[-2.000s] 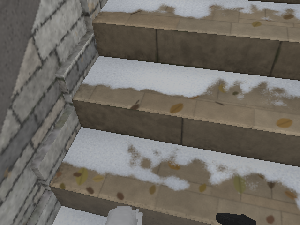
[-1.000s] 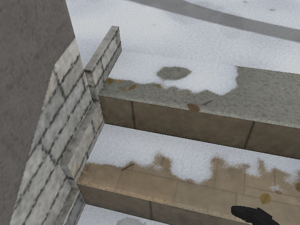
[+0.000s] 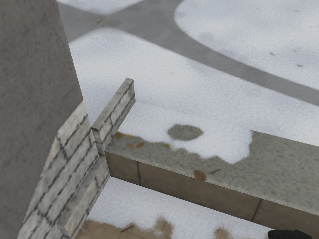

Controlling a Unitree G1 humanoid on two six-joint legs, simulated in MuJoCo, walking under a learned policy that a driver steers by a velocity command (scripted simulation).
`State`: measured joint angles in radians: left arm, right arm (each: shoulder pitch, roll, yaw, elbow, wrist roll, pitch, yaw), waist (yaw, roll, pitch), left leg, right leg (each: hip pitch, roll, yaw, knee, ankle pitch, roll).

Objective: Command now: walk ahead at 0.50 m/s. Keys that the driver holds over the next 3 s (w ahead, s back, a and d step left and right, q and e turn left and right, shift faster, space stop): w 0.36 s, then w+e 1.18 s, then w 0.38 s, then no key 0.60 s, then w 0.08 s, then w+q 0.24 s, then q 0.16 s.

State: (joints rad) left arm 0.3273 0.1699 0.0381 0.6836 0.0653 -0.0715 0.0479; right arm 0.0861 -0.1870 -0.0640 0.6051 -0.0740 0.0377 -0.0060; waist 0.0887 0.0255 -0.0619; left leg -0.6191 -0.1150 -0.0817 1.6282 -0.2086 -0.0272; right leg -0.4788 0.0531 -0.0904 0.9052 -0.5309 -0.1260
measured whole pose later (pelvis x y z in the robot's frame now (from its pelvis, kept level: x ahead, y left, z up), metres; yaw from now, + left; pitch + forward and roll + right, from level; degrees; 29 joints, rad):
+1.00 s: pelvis +0.09 +0.05 +0.05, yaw -17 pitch +2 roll -1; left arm 0.42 0.20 0.06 0.68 0.03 -0.04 0.02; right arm 0.07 -0.23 -0.02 0.55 -0.05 0.01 -0.02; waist 0.08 0.05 -0.04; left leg -0.75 0.00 0.00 1.43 -0.36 -0.03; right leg -0.23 0.16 0.11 0.48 -0.36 -0.15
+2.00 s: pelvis +0.52 -0.14 +0.21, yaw -45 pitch +6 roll +1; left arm 0.04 0.16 0.03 0.67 0.04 -0.04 -0.05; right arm 0.41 -0.20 -0.07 0.80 0.07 -0.05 -0.04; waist -0.04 -0.02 -0.01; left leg -0.40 0.09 -0.06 1.42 -0.46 0.03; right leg -0.30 -0.05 -0.05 0.51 -0.30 -0.02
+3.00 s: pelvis +0.80 -0.39 +0.39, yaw -35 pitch +2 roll +0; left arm 0.39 0.19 0.05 0.79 0.03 -0.09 0.03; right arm 0.21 -0.25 -0.08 0.76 -0.02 -0.02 0.01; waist 0.03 0.04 -0.04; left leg -0.64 0.02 -0.03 1.03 -0.23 0.00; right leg -0.04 0.01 -0.13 0.25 -0.24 -0.04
